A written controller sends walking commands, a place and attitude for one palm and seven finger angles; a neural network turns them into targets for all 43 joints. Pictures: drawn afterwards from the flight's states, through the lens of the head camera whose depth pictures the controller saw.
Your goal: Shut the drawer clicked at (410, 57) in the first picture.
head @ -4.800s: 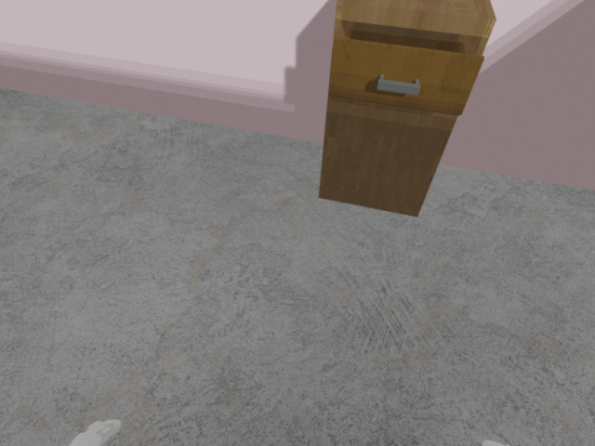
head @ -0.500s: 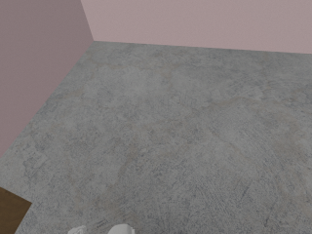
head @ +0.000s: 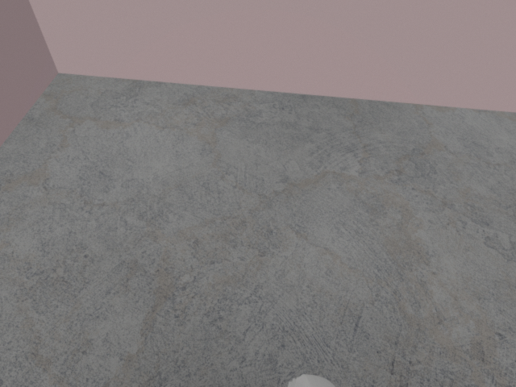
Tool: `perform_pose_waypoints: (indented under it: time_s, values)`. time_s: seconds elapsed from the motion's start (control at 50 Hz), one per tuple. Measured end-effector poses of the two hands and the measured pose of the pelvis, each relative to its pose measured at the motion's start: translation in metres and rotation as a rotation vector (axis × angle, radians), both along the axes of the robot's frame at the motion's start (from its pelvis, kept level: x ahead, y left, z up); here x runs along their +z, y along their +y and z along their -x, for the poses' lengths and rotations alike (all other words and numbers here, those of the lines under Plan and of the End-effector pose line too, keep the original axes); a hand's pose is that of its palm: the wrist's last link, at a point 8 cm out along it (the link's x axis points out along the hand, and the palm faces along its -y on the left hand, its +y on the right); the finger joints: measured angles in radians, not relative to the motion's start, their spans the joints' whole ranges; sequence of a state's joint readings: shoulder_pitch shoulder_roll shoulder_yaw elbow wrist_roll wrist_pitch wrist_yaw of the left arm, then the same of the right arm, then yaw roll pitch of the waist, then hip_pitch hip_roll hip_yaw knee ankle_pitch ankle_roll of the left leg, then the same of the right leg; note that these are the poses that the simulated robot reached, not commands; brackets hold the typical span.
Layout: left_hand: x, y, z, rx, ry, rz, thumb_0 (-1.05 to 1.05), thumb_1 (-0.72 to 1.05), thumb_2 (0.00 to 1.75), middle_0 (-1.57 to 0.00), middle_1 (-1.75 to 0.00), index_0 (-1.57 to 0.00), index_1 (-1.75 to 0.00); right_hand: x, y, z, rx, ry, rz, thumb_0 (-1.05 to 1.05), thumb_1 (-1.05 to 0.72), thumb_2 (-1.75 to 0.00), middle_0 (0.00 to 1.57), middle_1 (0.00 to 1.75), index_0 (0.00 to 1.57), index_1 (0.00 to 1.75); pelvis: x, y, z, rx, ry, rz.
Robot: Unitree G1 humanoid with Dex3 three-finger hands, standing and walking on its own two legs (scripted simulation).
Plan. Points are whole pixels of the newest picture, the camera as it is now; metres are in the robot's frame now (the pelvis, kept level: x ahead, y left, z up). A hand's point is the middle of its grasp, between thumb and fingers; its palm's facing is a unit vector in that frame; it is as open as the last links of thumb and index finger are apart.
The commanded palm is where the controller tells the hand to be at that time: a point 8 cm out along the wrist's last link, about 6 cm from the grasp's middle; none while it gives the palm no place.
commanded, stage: walk to a spot facing it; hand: left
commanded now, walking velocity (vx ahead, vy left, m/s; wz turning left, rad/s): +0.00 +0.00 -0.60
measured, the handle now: out of the picture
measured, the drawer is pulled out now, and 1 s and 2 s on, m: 0.15 0.15 0.15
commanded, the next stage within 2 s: turn to face it in 0.24 s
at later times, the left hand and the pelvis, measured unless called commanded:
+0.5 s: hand (220, 314) +0.28 +0.09 -0.16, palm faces -0.27 -0.93 -0.24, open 7.4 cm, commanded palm none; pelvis +0.09 -0.05 -0.02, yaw -14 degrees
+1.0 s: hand (146, 367) +0.17 +0.21 -0.18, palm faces +0.08 -0.97 -0.24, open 7.4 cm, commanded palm none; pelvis +0.12 -0.01 +0.00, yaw +1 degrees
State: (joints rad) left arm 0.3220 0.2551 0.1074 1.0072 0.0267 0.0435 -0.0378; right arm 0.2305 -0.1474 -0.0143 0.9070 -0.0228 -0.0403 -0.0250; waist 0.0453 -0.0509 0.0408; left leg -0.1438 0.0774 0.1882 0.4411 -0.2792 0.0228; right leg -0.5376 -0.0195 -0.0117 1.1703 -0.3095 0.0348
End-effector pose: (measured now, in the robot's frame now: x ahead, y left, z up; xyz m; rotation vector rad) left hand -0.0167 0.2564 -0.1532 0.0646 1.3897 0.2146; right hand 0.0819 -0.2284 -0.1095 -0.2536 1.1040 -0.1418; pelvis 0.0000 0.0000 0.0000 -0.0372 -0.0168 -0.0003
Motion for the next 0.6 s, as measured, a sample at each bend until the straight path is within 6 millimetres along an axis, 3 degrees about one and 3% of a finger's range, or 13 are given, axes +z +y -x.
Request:
perform_pose_waypoints:
  time_s: [0.08, 0.14, 0.24, 0.32, 0.36, 0.42, 0.5, 0.6]
  values:
    - [0.004, 0.007, -0.062, -0.076, -0.055, -0.021, 0.0, 0.91, 0.9, -0.19, -0.3, -0.19, -0.3, -0.007, -0.008, 0.037, -0.118, 0.11, 0.014, 0.0, -0.93, -0.9, 0.2, 0.3, 0.2, 0.3, 0.0, 0.003, -0.017, -0.048, 0.002, 0.001]
    - [0.005, 0.001, -0.11, -0.142, -0.09, -0.027, 0.0, 0.91, 0.9, -0.19, -0.3, -0.19, -0.3, -0.015, -0.011, 0.065, -0.194, 0.199, 0.005, 0.0, -0.93, -0.9, 0.2, 0.3, 0.2, 0.3, -0.002, 0.001, -0.029, -0.087, 0.006, -0.008]
    - [0.006, -0.032, -0.192, -0.282, -0.145, -0.029, 0.0, 0.91, 0.9, -0.19, -0.3, -0.19, -0.3, -0.031, -0.014, 0.102, -0.319, 0.322, -0.042, 0.0, -0.92, -0.9, 0.2, 0.3, 0.2, 0.3, -0.011, -0.011, -0.051, -0.158, 0.014, -0.027]
    - [0.003, -0.071, -0.256, -0.4, -0.23, -0.041, 0.0, 0.91, 0.9, -0.19, -0.3, -0.19, -0.3, -0.051, -0.021, 0.117, -0.408, 0.387, -0.099, 0.0, -0.91, -0.9, 0.2, 0.3, 0.2, 0.3, -0.026, -0.03, -0.071, -0.209, 0.02, -0.042]
    - [0.003, -0.087, -0.279, -0.435, -0.282, -0.049, 0.0, 0.91, 0.9, -0.19, -0.3, -0.19, -0.3, -0.06, -0.027, 0.115, -0.434, 0.402, -0.118, 0.0, -0.91, -0.9, 0.2, 0.3, 0.2, 0.3, -0.031, -0.039, -0.077, -0.233, 0.019, -0.04]
    - [0.011, -0.103, -0.294, -0.45, -0.311, -0.056, 0.0, 0.91, 0.9, -0.19, -0.3, -0.19, -0.3, -0.061, -0.039, 0.093, -0.444, 0.362, -0.118, 0.0, -0.91, -0.9, 0.2, 0.3, 0.2, 0.3, -0.027, -0.046, -0.083, -0.241, 0.001, -0.038]
    - [0.021, -0.118, -0.297, -0.455, -0.306, -0.046, 0.0, 0.91, 0.9, -0.2, -0.3, -0.2, -0.3, -0.054, -0.05, 0.049, -0.422, 0.255, -0.114, 0.0, -0.91, -0.9, 0.2, 0.3, 0.2, 0.3, -0.016, -0.051, -0.095, -0.24, 0.0, -0.036]
    - [0.021, -0.127, -0.292, -0.409, -0.311, 0.002, 0.0, 0.9, 0.9, -0.2, -0.3, -0.2, -0.3, -0.047, -0.049, 0.008, -0.369, 0.187, -0.123, 0.0, -0.91, -0.9, 0.2, 0.3, 0.19, 0.3, -0.012, -0.051, -0.108, -0.19, 0.001, -0.025]
